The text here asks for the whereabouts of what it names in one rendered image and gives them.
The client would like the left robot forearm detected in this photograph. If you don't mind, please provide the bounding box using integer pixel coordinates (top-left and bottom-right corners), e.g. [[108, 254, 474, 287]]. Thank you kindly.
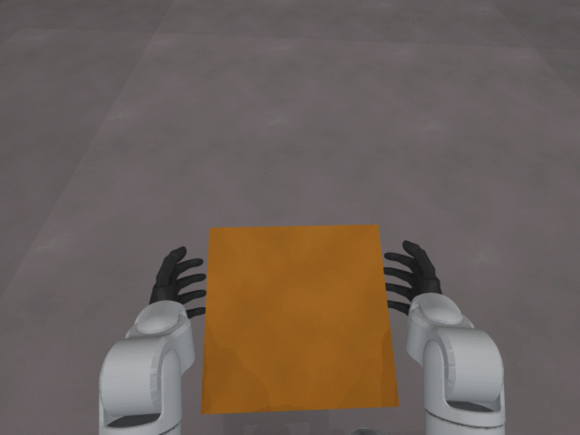
[[99, 300, 195, 435]]

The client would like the carton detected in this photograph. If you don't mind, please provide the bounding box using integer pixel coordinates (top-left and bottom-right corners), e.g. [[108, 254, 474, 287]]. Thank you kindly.
[[200, 225, 400, 414]]

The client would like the robot right hand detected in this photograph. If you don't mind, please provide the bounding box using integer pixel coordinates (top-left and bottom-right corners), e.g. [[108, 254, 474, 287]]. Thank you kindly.
[[383, 240, 442, 315]]

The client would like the right robot forearm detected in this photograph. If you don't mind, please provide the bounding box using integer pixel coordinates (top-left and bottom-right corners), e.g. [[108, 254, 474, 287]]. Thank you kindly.
[[406, 293, 506, 435]]

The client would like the robot left hand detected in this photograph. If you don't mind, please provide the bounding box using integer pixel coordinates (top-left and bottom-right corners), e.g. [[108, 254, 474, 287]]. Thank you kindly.
[[149, 246, 207, 319]]

